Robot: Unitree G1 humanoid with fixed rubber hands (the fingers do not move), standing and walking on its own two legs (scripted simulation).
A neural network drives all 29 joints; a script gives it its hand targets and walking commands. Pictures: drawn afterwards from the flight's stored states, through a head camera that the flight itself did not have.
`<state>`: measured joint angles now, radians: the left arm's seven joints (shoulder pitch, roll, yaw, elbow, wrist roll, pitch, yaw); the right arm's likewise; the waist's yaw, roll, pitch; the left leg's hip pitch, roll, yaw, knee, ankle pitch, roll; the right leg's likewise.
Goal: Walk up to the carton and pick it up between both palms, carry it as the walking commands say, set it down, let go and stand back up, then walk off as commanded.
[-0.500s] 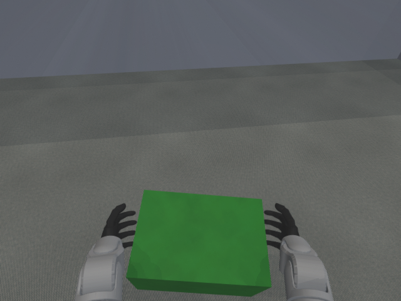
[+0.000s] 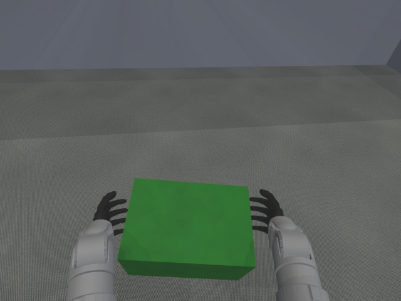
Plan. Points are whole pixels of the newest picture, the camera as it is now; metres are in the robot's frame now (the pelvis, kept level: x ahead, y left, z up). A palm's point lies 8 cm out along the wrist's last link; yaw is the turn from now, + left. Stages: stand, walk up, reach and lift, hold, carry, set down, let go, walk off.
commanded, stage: set down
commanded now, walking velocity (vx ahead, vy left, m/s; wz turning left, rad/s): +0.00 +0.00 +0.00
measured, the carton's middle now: (188, 230) +0.31 +0.06 -0.06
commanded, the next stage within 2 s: none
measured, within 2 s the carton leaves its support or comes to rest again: neither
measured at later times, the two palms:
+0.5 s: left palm (117, 240) +0.28 +0.21 -0.06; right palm (268, 238) +0.32 -0.14 -0.07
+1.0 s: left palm (122, 249) +0.30 +0.23 -0.16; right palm (255, 244) +0.34 -0.13 -0.15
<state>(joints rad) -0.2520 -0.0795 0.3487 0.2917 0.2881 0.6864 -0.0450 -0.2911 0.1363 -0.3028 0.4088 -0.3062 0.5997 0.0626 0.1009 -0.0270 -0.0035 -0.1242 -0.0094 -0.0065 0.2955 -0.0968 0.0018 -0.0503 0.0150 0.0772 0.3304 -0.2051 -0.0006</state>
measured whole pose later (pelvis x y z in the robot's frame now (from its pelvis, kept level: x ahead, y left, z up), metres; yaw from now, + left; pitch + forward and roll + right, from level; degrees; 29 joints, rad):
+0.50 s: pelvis -0.01 +0.00 -0.02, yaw +0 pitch +11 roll +0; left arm -0.32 -0.11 0.39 0.41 0.28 0.42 -0.03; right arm -0.36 0.11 -0.38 0.50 -0.31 0.36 0.08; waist 0.08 -0.01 0.00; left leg -0.58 -0.01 -0.03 0.55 -0.16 0.00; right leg -0.50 0.04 0.09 0.59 -0.28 0.01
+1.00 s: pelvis -0.04 +0.00 -0.09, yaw +1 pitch +30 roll -2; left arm -0.51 -0.05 0.45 0.43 0.28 0.40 -0.07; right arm -0.56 0.10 -0.41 0.51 -0.25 0.36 0.04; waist 0.06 -0.05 -0.13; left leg -1.22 -0.02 -0.07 0.95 -0.25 -0.02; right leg -1.14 0.07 0.06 0.99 -0.38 0.01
